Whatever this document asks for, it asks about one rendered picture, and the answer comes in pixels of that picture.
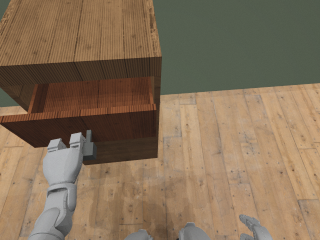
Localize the handle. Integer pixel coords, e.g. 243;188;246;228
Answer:
81;130;97;161

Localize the cabinet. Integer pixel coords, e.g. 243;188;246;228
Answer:
0;0;162;166

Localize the robot right hand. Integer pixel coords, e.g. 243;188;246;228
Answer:
239;214;273;240

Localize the drawer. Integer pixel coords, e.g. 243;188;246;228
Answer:
0;76;157;148

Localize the left robot forearm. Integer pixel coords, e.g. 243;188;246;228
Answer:
27;182;77;240

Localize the robot left hand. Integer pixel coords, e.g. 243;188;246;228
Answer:
42;132;86;186

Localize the robot right thigh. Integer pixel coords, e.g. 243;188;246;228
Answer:
178;226;211;240

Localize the robot right shin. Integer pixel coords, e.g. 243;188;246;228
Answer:
183;222;196;229

